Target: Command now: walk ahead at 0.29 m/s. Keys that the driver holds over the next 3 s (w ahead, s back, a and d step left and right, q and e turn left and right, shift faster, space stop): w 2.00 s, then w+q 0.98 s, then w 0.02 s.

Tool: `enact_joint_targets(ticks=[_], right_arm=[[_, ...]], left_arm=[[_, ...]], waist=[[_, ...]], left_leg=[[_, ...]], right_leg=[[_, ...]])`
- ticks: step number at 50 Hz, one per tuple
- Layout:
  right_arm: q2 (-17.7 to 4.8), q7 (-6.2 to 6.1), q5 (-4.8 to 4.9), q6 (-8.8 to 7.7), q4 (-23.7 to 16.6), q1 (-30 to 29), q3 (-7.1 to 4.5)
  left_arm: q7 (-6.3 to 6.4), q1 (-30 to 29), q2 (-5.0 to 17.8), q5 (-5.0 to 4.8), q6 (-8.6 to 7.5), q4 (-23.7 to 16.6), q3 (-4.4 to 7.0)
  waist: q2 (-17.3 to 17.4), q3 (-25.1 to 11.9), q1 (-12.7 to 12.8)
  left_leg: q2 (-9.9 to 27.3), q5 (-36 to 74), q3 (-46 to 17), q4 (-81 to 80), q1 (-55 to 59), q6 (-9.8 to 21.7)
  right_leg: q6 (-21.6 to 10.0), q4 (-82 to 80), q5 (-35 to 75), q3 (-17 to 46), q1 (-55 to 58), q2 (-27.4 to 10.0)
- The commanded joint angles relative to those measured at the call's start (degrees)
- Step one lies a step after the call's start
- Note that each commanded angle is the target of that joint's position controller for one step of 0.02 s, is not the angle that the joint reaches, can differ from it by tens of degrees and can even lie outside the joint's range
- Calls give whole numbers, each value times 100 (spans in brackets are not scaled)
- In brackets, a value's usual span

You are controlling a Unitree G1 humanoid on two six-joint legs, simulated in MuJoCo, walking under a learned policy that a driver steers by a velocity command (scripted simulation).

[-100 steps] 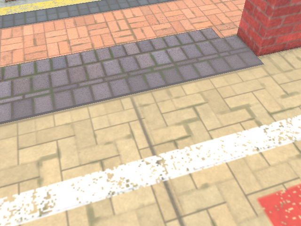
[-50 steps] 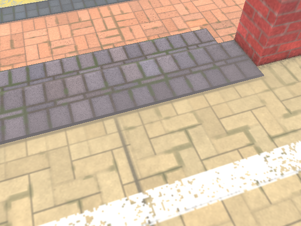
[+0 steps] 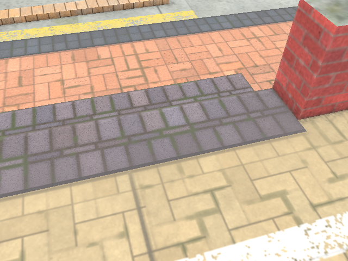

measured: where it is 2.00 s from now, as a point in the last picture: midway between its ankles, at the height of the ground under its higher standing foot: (165, 156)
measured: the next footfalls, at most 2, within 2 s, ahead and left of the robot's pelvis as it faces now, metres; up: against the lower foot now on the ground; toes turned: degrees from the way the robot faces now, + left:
left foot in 0.14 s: +0.13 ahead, +0.12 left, +0.00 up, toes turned +4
right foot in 0.64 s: +0.48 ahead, -0.03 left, +0.00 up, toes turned -5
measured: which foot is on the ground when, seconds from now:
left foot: up 0.00-0.12, down 0.14-0.64, up 0.66-1.00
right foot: down 0.00-0.14, up 0.16-0.62, down 0.64-1.00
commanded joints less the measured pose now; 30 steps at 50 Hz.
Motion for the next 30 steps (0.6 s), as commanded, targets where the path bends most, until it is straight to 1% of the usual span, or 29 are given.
enact_joint_targets(ticks=[1, 3, 4, 5, 6, 7, 8, 9, 10, 11, 12, 13, 14, 16, 18, 20, 23, 25, 27, 28, 29, 30], right_arm=[[-419, 90, 35, -253, -687, -817, -127], [-418, 138, 96, -307, -800, -853, -173], [-385, 156, 119, -314, -791, -680, -191], [-319, 162, 143, -319, -668, -251, -209], [-389, 136, 159, -323, -426, 400, -284], [-670, 71, 118, -363, -198, 1232, -407], [-1349, 1, 46, -374, -109, 2089, -568], [-1195, 1, 70, -273, 7, 2103, -519], [-1062, 1, 56, -248, -217, 1332, -455], [-928, 33, 72, -281, -404, 789, -412], [-861, 41, 83, -327, -489, 513, -369], [-694, 30, 98, -380, -482, 447, -300], [-620, 14, 100, -422, -440, 516, -260], [-619, -19, 111, -484, -297, 842, -219], [-648, -29, 106, -502, -214, 1089, -188], [-611, -27, 98, -510, -197, 1195, -145], [-606, -42, 104, -535, -179, 1305, -111], [-677, -69, 103, -548, -135, 1402, -123], [-743, -89, 83, -555, -104, 1375, -141], [-796, -98, 72, -562, -111, 1288, -156], [-870, -113, 62, -560, -113, 1210, -180], [-942, -121, 42, -536, -113, 1148, -205]], left_arm=[[-10, 591, 725, 41, -133, 0, 173], [-21, 484, 759, 23, -202, -39, 188], [-26, 364, 793, -1, -221, -68, 197], [-39, 161, 817, -41, -234, -119, 200], [-62, 65, 804, -43, -267, -162, 188], [-102, -7, 683, -33, -330, -220, 139], [-162, -24, 223, -84, -364, -511, 18], [-205, -230, 579, 66, -350, -607, 127], [-250, -489, 539, 98, -327, -703, 136], [-298, -657, 434, 75, -353, -737, 110], [-325, -664, 364, 47, -358, -734, 118], [-339, -577, 370, 79, -312, -716, 135], [-355, -498, 349, 89, -252, -690, 143], [-374, -692, 414, 67, -159, -780, 183], [-384, -1182, 400, 57, -106, -961, 183], [-395, -1822, 374, 37, -97, -1208, 160], [-409, -2588, 295, -29, -108, -1487, 99], [-403, -2851, 340, -51, -111, -1593, 94], [-372, -2881, 436, -48, -133, -1656, 123], [-343, -2716, 502, -45, -155, -1631, 157], [-304, -2363, 586, -37, -184, -1535, 205], [-262, -1700, 698, -41, -223, -1327, 277]], waist=[[-322, 1413, 136], [-375, 1239, 38], [-404, 1160, -106], [-357, 1057, -364], [-174, 831, -633], [339, 414, -994], [1843, -88, -1188], [1545, 77, -1023], [760, 589, -632], [303, 799, -468], [172, 830, -269], [216, 792, -134], [288, 713, -73], [372, 711, -38], [420, 774, -96], [460, 884, -188], [564, 980, -320], [616, 992, -361], [606, 949, -281], [607, 828, -166], [643, 607, 2], [638, 252, 271]], left_leg=[[326, -127, -126, 214, -1780, 28], [213, 97, 21, -218, -1203, 20], [112, 326, 147, -536, -649, 29], [-68, 656, 327, -972, 270, 44], [-315, 731, 392, -1252, 1388, 63], [128, 480, -276, -1577, 2572, 187], [1787, -1077, -2958, -2768, 3409, 732], [2236, -1339, -4211, -3327, 2979, 1042], [2170, -1462, -3645, -3229, 2395, 978], [1963, -853, -3058, -3308, 1872, 885], [1724, -246, -2527, -3397, 1539, 756], [1517, 351, -2095, -3436, 1392, 657], [1376, 907, -1755, -3425, 1404, 612], [1248, 1980, -1315, -3380, 1589, 596], [1179, 2688, -1032, -3368, 1703, 606], [1087, 3159, -813, -3396, 1664, 610], [989, 3630, -571, -3416, 1599, 557], [1067, 3927, -517, -3392, 1775, 557], [1194, 4578, -467, -3175, 2101, 558], [1223, 5307, -398, -2871, 2264, 531], [1241, 6088, -339, -2389, 2419, 487], [1210, 6561, -282, -1587, 2497, 443]], right_leg=[[-1095, -1538, -896, 2113, 31, -1968], [-966, -1351, -238, 1700, -96, -1779], [-883, -1188, 13, 1465, -374, -1671], [-754, -882, 286, 1150, -887, -1488], [-606, -277, 956, 841, -1408, -1228], [-398, 977, 1380, 333, -2030, -856], [-30, 3134, 40, -470, -3191, -76], [-117, 4286, -962, 4, -3697, -47], [-215, 4717, -473, 223, -3925, -463], [-228, 4616, 109, 288, -3812, -646], [-202, 4373, 448, 288, -3548, -767], [-130, 4172, 589, 247, -3342, -824], [-70, 4081, 688, 162, -3237, -802], [10, 3894, 864, -7, -3439, -750], [78, 3591, 1105, -144, -3739, -736], [133, 2990, 1381, -286, -3822, -684], [118, 1836, 1816, -494, -3410, -510], [18, 1359, 1890, -588, -3139, -413], [-166, 1078, 1763, -595, -2886, -329], [-280, 988, 1592, -623, -2609, -220], [-390, 953, 1354, -653, -2205, -74], [-502, 832, 1182, -658, -1571, 84]])
Over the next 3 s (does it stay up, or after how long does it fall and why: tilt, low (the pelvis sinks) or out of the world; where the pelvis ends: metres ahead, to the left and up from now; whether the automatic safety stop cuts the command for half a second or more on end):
stays up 1.58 0.10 -0.16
